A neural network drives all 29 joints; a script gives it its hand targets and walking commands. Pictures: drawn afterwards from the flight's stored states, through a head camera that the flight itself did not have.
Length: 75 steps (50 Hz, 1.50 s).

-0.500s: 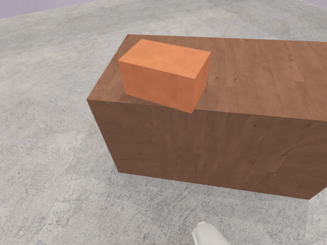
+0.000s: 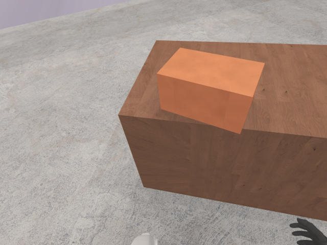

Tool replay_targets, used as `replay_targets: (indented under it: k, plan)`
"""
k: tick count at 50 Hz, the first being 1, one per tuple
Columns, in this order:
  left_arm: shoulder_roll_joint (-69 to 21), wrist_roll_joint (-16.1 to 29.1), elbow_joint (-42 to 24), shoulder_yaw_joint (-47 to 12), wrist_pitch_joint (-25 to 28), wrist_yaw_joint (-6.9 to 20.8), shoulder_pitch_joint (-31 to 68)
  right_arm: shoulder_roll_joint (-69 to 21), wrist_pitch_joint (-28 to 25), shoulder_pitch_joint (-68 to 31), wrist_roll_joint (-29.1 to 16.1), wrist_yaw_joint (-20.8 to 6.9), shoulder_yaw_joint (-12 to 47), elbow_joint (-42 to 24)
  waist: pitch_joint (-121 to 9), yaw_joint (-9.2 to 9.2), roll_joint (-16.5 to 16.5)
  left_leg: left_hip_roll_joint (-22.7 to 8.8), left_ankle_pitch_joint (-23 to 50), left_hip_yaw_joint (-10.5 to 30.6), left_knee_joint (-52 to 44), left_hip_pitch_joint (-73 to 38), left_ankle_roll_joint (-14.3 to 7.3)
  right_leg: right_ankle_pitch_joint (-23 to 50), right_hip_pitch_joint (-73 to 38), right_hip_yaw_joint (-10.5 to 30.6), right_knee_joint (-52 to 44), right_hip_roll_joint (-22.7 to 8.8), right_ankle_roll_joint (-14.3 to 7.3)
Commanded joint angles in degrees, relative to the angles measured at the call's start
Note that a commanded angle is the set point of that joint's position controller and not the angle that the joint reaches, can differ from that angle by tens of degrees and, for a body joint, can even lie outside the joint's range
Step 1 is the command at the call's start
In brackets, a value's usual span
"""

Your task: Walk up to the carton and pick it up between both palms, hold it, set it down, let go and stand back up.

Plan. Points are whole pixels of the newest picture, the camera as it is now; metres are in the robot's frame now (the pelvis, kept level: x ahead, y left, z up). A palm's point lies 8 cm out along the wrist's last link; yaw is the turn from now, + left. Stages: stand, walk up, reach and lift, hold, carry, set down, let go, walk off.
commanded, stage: walk up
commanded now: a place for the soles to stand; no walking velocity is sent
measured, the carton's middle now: (208, 88) +0.63 -0.14 +0.01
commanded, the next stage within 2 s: none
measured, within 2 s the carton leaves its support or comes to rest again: neither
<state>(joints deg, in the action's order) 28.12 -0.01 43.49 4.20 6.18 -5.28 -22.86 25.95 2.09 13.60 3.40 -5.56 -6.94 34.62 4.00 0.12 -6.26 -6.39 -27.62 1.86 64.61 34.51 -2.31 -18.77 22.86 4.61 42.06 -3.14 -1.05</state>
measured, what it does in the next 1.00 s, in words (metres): steps to the left: left foot, then right foot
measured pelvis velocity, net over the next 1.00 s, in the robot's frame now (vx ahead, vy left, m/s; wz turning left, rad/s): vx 0.09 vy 0.21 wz -0.14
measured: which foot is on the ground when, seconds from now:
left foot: up 0.00-0.04, down 0.06-0.56, up 0.58-0.76, down 0.78-1.00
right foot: down 0.00-0.06, up 0.08-0.52, down 0.54-0.80, up 0.82-1.00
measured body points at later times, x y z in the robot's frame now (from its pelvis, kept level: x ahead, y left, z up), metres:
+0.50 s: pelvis +0.10 +0.15 +0.02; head +0.13 +0.13 +0.47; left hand +0.20 +0.49 -0.06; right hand +0.12 -0.20 -0.07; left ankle +0.07 +0.17 -0.70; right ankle +0.19 +0.00 -0.67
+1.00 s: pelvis +0.09 +0.21 +0.02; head +0.12 +0.25 +0.47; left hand +0.21 +0.53 -0.11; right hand +0.13 -0.15 -0.02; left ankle +0.12 +0.31 -0.70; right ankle +0.11 +0.02 -0.63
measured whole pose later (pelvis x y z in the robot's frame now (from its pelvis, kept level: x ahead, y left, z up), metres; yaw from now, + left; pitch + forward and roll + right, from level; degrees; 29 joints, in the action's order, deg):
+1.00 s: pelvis +0.09 +0.21 +0.02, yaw -8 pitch -3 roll -4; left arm 27.8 0.0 39.6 5.2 -2.8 1.3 -19.9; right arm 26.1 -1.7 21.4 0.3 3.6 -4.1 35.5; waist 6.2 0.5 2.8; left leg -5.6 -21.7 -2.0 43.2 18.5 0.1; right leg -18.7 31.7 7.8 64.4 4.9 -2.3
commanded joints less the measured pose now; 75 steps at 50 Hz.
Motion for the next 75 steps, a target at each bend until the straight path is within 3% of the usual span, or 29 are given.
replay_targets:
  k: [1,2,3,5,10,13,19,24,26,27,28,29,33,35,37,38,39,40,42,45,49,57,62,64,65,67,69,71,75]
  plan:
    - [13.3,-3.2,-4.7,3.8,-0.3,-1.8,6.2,13.1,-0.6,18.6,0.7,1.0,-6.9,2.2,-6.7,-12.20,1.4,2.2,4.7,1.6,-26.3,-33.2,1.9,-9.5,23.2,5.3,12.2,-1.9,-5.4]
    - [5.9,-3.0,-4.3,1.2,-0.6,-2.2,3.7,15.0,-0.7,19.1,1.2,1.9,-7.0,2.2,-0.5,-12.58,-14.3,-3.2,-4.6,12.2,-37.9,-27.5,4.2,-17.7,29.8,0.2,28.8,7.7,-2.0]
    - [6.2,-2.2,-4.5,1.0,-1.2,-2.6,0.6,16.7,-1.3,13.5,0.8,2.5,-6.3,0.0,2.8,-9.02,-14.9,-11.5,-15.4,29.5,-48.2,-20.7,3.4,-17.9,33.4,1.0,37.5,9.6,-1.0]
    - [12.3,-1.3,-3.1,2.2,-1.2,-2.9,2.5,19.8,-1.7,1.7,-0.7,2.5,-5.8,-3.8,5.4,-6.43,-9.9,-14.0,-23.3,35.3,-57.3,-15.6,0.7,-10.6,31.6,3.4,40.2,5.3,-2.0]
    - [11.9,1.3,-0.2,2.4,-1.3,0.0,-4.5,11.3,-3.6,7.3,-1.4,3.4,-3.5,-3.2,0.9,-2.84,1.1,-6.8,17.7,10.6,-42.3,-28.2,3.6,2.0,23.3,2.3,28.9,3.1,-0.4]
    - [10.2,1.4,-2.5,1.9,-1.7,0.6,-0.7,10.2,-3.4,10.3,-1.7,3.7,-2.9,-3.1,0.2,-3.95,2.1,-4.6,27.4,5.2,-41.4,-31.0,2.4,2.8,21.7,0.1,23.1,4.6,-0.1]
    - [6.9,1.2,-3.2,1.2,-3.2,0.9,-1.7,9.3,-2.8,9.5,-1.6,5.0,-2.9,-3.9,0.9,-2.42,0.6,-2.1,50.0,-1.2,-38.7,-29.7,8.1,5.4,14.1,-6.3,10.3,6.9,-0.3]
    - [6.5,0.3,-1.2,1.6,-2.8,0.6,-6.3,8.8,-2.1,5.3,-2.8,5.7,-3.1,-5.0,-4.5,1.19,6.6,-2.8,50.2,-3.8,-20.2,-24.8,4.1,15.3,-4.8,-12.8,-7.2,6.5,-2.5]
    - [8.7,-0.5,-1.6,3.0,-2.5,0.3,-10.8,6.6,-2.5,6.0,-4.4,5.9,-1.7,-3.8,-8.3,6.89,14.4,5.0,28.2,-3.3,2.5,-11.1,5.6,23.7,-19.4,5.3,-12.5,1.8,-11.9]
    - [11.2,-0.8,-3.5,3.4,-2.5,0.2,-9.3,4.6,-2.2,8.9,-4.6,6.1,-0.6,-3.6,-9.9,5.32,23.9,10.6,-8.3,-1.8,12.8,1.8,8.2,32.3,-24.8,28.4,-13.7,-12.3,-20.4]
    - [9.9,0.0,-5.6,2.4,-2.7,0.2,-4.8,8.5,-1.4,9.0,-3.8,6.6,-1.1,-2.6,-9.0,2.24,12.5,6.5,-9.4,8.6,13.6,-2.6,7.7,19.7,-14.4,36.1,-15.8,-16.9,-22.6]
    - [11.0,0.2,-6.8,2.2,-3.0,0.0,-0.1,9.6,-1.1,8.8,-3.6,6.7,-1.6,-1.7,-3.9,0.92,13.3,5.5,-11.5,8.9,15.6,-1.5,7.3,14.0,-8.5,36.5,-17.0,-19.4,-24.3]
    - [10.1,-1.1,-7.8,0.7,-3.4,1.4,9.3,8.3,-2.1,9.8,-4.0,5.3,-1.2,2.3,0.9,-3.16,13.4,5.9,-6.4,0.6,-4.6,-14.7,1.7,3.1,11.2,16.4,-16.8,-6.8,-15.0]
    - [10.5,-2.6,-8.5,1.1,-4.6,3.0,8.2,8.1,-2.7,10.2,-4.7,5.5,-1.1,3.3,-0.4,-2.03,20.4,4.5,-3.1,-1.0,-18.0,-17.6,0.4,-4.0,10.3,14.9,-15.7,-4.5,-13.0]
    - [9.6,-2.7,-9.2,1.4,-6.7,4.8,8.5,9.4,-3.9,14.6,-4.3,6.7,-1.9,6.2,-2.6,-3.45,16.8,4.6,8.8,-1.3,-35.0,-28.6,1.3,-5.6,12.8,12.7,-5.3,1.0,-9.5]
    - [7.3,-2.6,-9.6,1.0,-7.4,5.1,6.0,11.9,-4.5,17.0,-2.9,7.6,-2.7,6.5,-4.0,-4.43,8.6,2.5,9.9,3.0,-38.6,-32.0,3.7,-9.4,15.7,11.6,4.6,5.7,-7.0]
    - [4.4,-2.7,-10.5,0.5,-7.8,5.3,4.2,17.5,-4.4,15.4,-1.7,8.6,-3.8,5.5,-1.2,-4.06,-1.2,-8.7,1.7,20.1,-43.1,-29.3,3.3,-12.4,21.5,8.3,14.8,11.4,-3.2]
    - [7.2,-3.5,-9.8,1.7,-8.3,5.3,2.0,21.0,-4.5,10.4,-1.5,9.4,-4.4,3.2,1.0,-0.82,2.8,-20.3,-2.2,31.6,-46.3,-21.9,-0.1,-11.0,22.5,9.9,21.9,9.9,-0.6]
    - [12.3,-3.4,-8.3,3.2,-9.0,5.6,3.4,20.8,-5.2,1.0,-2.5,9.8,-4.0,0.9,6.5,0.79,5.3,-21.4,-7.6,28.0,-49.5,-12.2,-4.2,-5.5,20.3,11.5,27.3,5.5,0.1]
    - [9.9,-2.6,-5.8,3.7,-9.3,7.1,-0.5,14.8,-6.3,4.2,-3.6,10.4,-2.7,1.5,4.5,2.25,5.9,-10.3,12.7,11.6,-43.8,-19.5,4.9,1.7,16.9,10.4,26.5,5.8,0.5]
    - [7.7,-2.0,-6.6,3.5,-9.3,7.2,-0.6,13.1,-6.6,9.4,-3.3,10.2,-2.6,2.2,-0.6,0.16,-1.3,-7.5,19.4,6.5,-41.2,-28.2,6.1,2.1,16.8,6.7,26.7,6.9,1.3]
    - [8.0,-2.0,-7.1,3.5,-7.4,7.5,1.8,15.7,-6.8,6.7,-2.4,8.7,-2.9,-0.7,-0.4,-1.12,-6.8,-14.1,8.5,5.9,-39.4,-27.3,-9.4,-3.9,16.6,3.0,16.9,2.5,2.0]
    - [7.9,-1.7,-3.3,4.5,-5.5,7.6,-7.3,16.2,-6.0,-2.8,-1.9,7.6,-2.3,-1.8,-4.6,6.32,-4.1,-10.7,7.0,-4.4,-26.4,-11.7,-7.7,0.4,-9.7,-4.9,-5.4,1.7,-1.1]
    - [10.5,-2.3,-0.3,5.8,-4.6,5.8,-12.0,8.7,-4.6,2.0,-2.2,7.4,-0.1,-0.5,-3.6,7.20,13.9,-1.4,-5.1,-7.6,-2.3,-0.4,-2.9,1.3,-18.1,5.5,-11.7,5.4,-0.5]
    - [13.7,-2.9,-2.8,6.0,-4.5,5.1,-8.8,5.9,-3.8,4.1,-3.0,7.6,1.0,-1.4,-1.6,5.27,22.8,3.4,-11.2,-6.0,4.7,5.7,-0.3,-7.1,-13.5,23.0,-16.0,-1.1,-1.9]
    - [17.3,-2.4,-7.3,5.9,-4.4,5.2,2.4,12.6,-3.0,5.0,-3.1,8.0,-0.7,-0.5,0.2,0.67,17.6,3.8,-12.6,1.2,6.2,3.8,0.7,-32.9,-0.9,49.2,-31.6,-12.1,-9.6]
    - [15.1,-2.2,-6.2,5.1,-4.2,4.8,3.8,14.4,-3.0,2.3,-3.3,7.5,-1.5,1.8,5.5,0.38,10.2,2.1,-3.1,3.3,2.1,3.5,0.5,-34.0,2.3,40.3,-29.2,-6.9,-6.7]
    - [12.5,-1.6,-5.3,3.6,-3.3,4.1,1.9,11.4,-3.0,5.9,-3.3,6.5,-0.7,3.9,-0.1,0.31,11.3,2.1,0.5,2.5,-5.3,1.7,0.8,-19.7,-5.4,31.0,-21.2,-3.3,-5.3]
    - [10.8,-1.0,-5.4,2.6,-2.6,3.2,2.2,9.9,-2.9,4.3,-2.6,6.0,-0.8,3.4,-5.7,0.67,8.5,3.4,0.6,1.8,-11.7,-2.2,1.1,-5.6,-8.2,27.2,-15.8,-5.2,-9.8]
